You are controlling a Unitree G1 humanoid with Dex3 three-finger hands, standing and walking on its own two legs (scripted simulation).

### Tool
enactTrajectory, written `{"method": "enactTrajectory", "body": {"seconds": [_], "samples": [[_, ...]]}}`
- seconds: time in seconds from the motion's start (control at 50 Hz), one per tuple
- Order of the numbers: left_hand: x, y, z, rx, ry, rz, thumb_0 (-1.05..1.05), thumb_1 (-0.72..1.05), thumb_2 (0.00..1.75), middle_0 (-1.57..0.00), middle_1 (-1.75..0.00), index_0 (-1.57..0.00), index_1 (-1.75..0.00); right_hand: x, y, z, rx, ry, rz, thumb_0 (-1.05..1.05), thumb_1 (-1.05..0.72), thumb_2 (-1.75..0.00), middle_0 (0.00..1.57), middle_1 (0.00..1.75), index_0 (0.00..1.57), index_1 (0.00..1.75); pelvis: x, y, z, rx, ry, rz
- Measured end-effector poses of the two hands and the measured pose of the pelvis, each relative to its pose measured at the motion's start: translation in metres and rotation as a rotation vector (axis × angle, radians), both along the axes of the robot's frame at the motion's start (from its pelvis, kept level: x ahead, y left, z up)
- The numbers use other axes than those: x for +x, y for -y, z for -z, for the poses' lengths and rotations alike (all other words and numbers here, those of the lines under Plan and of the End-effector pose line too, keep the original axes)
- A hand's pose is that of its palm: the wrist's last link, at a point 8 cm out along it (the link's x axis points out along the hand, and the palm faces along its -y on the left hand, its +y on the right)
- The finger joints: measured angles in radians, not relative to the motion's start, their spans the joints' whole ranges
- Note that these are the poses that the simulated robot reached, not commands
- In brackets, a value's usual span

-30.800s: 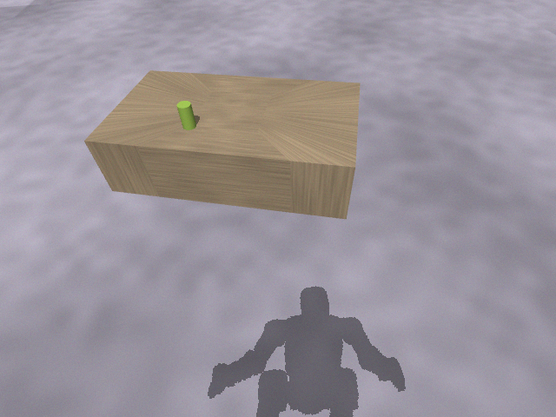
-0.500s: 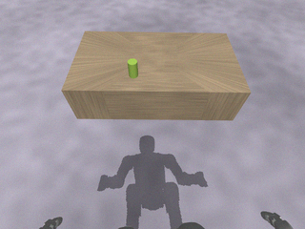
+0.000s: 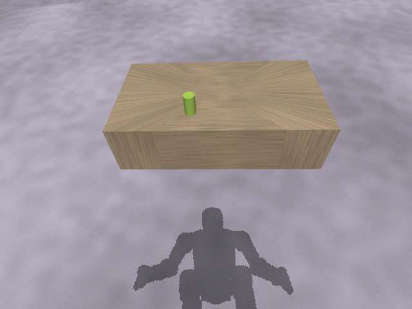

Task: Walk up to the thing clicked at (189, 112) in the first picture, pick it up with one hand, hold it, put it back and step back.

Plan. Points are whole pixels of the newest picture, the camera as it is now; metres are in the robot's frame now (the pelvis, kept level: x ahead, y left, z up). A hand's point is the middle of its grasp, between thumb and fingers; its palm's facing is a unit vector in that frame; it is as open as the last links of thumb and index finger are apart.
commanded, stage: step back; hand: left
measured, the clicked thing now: (189, 104) +1.17 +0.13 -0.38
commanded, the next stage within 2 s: stand in 0.94 s
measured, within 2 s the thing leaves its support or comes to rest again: neither
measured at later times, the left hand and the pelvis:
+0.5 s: hand out of the picture +0.11 +0.29 -0.16, palm faces +0.05 -0.94 -0.35, open 7.3 cm; pelvis +0.03 +0.02 +0.00, yaw +1 degrees
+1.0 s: hand out of the picture +0.13 +0.27 -0.14, palm faces +0.00 -0.94 -0.35, open 7.3 cm; pelvis +0.04 +0.01 +0.01, yaw -1 degrees
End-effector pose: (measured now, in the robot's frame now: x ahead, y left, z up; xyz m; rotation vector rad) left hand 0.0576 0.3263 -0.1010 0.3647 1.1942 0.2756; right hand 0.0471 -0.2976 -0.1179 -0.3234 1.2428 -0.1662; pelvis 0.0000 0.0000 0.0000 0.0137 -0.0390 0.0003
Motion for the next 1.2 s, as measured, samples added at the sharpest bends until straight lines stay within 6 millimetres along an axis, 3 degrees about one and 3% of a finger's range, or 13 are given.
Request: {"method": "enactTrajectory", "body": {"seconds": [0.14,0.28,0.4,0.56,0.82,0.98,1.2], "samples": [[0.019,0.014,0.001,-0.015,0.036,0.033,0.0,0.91,0.9,-0.2,-0.3,-0.21,-0.3,0.001,0.015,-0.003,-0.013,0.01,0.026,0.01,-0.9,-0.9,0.21,0.3,0.21,0.3,0.005,0.01,0.0,-0.016,0.002,0.012],[0.022,0.029,-0.001,-0.041,0.072,0.011,0.0,0.9,0.9,-0.2,-0.3,-0.21,-0.3,0.031,0.02,-0.004,-0.032,0.03,-0.005,0.01,-0.91,-0.9,0.2,0.3,0.2,0.3,0.015,0.009,-0.002,-0.02,0.011,-0.01],[0.028,0.012,0.008,-0.058,0.051,-0.008,0.0,0.9,0.9,-0.2,-0.3,-0.21,-0.3,0.058,0.007,-0.006,-0.051,0.052,-0.043,0.01,-0.91,-0.9,0.2,0.3,0.2,0.3,0.025,-0.008,0.002,-0.023,0.006,-0.029],[0.049,-0.008,0.018,-0.069,0.01,-0.013,0.0,0.91,0.9,-0.2,-0.3,-0.21,-0.3,0.077,-0.023,-0.01,-0.04,0.054,-0.036,0.01,-0.91,-0.9,0.2,0.3,0.2,0.3,0.039,-0.021,0.001,-0.013,-0.009,-0.001],[0.066,-0.002,0.006,-0.059,0.01,0.007,0.0,0.91,0.9,-0.2,-0.3,-0.21,-0.3,0.119,-0.033,-0.013,0.001,0.125,-0.032,0.01,-0.91,-0.9,0.21,0.3,0.2,0.3,0.045,-0.02,-0.007,-0.019,-0.009,0.006],[0.068,0.008,0.002,-0.072,0.012,0.019,0.0,0.91,0.9,-0.2,-0.3,-0.21,-0.3,0.114,-0.025,-0.018,0.003,0.119,-0.018,0.01,-0.91,-0.9,0.2,0.3,0.2,0.3,0.043,-0.015,-0.012,-0.017,-0.002,0.01],[0.062,0.023,0.001,-0.096,-0.014,0.04,0.0,0.91,0.9,-0.2,-0.3,-0.21,-0.3,0.077,-0.013,-0.018,0.003,0.058,0.025,0.01,-0.91,-0.9,0.2,0.3,0.2,0.3,0.039,-0.011,-0.018,-0.013,0.011,0.012]]}}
